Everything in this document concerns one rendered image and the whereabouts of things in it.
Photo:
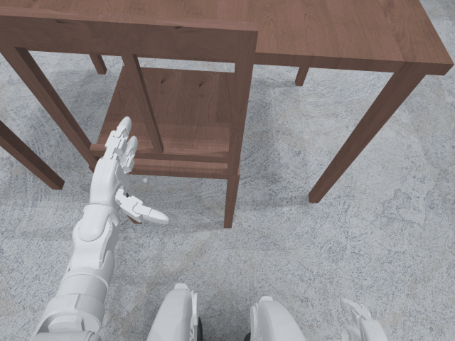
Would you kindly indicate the right robot hand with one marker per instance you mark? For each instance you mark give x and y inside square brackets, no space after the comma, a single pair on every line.
[370,330]

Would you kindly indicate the table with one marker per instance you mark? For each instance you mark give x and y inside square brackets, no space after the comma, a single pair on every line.
[369,35]

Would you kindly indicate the left robot forearm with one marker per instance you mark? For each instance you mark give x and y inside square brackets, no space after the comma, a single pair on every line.
[79,302]

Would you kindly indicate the robot left thigh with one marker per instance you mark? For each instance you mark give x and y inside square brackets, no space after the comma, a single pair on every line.
[177,314]

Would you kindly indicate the robot right thigh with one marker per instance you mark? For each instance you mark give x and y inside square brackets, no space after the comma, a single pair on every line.
[271,321]

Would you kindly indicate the chair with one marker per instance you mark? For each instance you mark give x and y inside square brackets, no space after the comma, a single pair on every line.
[188,123]

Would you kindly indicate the left robot hand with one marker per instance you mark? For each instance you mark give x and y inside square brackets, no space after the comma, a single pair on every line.
[111,173]

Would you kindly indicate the robot thigh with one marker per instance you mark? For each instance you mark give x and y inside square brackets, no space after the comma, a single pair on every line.
[177,314]
[271,321]

